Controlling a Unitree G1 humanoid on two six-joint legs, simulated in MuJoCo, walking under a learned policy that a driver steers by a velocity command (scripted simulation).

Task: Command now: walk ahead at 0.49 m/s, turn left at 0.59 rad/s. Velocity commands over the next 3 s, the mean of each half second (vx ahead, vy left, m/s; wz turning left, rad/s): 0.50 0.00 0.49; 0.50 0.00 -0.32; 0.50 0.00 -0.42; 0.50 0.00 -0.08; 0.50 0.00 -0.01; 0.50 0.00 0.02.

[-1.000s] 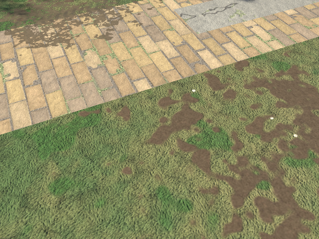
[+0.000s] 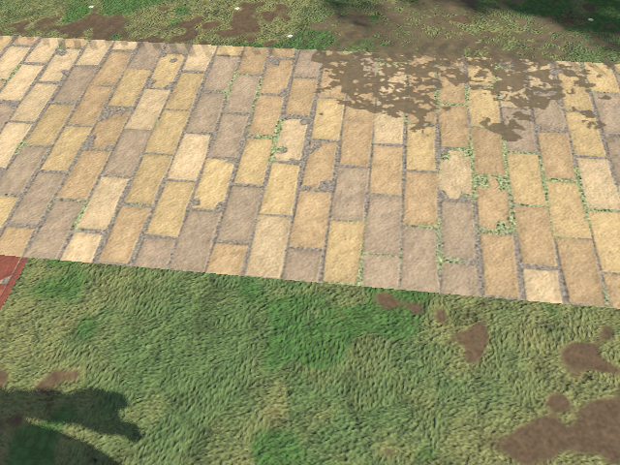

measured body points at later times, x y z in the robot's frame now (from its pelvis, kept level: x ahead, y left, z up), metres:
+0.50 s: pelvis +0.27 +0.08 +0.00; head +0.30 +0.09 +0.45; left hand +0.28 +0.35 -0.14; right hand +0.41 -0.16 -0.13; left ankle +0.27 +0.12 -0.74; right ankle +0.30 -0.08 -0.66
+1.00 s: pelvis +0.56 +0.08 -0.01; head +0.59 +0.07 +0.44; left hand +0.64 +0.35 -0.14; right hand +0.64 -0.18 -0.14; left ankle +0.47 +0.21 -0.64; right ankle +0.60 +0.04 -0.74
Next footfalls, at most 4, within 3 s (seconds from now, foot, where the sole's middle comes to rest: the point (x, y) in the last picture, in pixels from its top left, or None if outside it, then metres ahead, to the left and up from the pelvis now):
0.30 left None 0.30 0.13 -0.78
0.86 right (323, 394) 0.64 0.04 -0.78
1.38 left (272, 277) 0.96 0.17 -0.78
1.90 right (367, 217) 1.17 -0.08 -0.78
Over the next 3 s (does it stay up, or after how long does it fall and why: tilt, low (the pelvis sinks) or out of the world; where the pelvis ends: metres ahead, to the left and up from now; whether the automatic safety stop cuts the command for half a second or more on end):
stays up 1.62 -0.11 -0.02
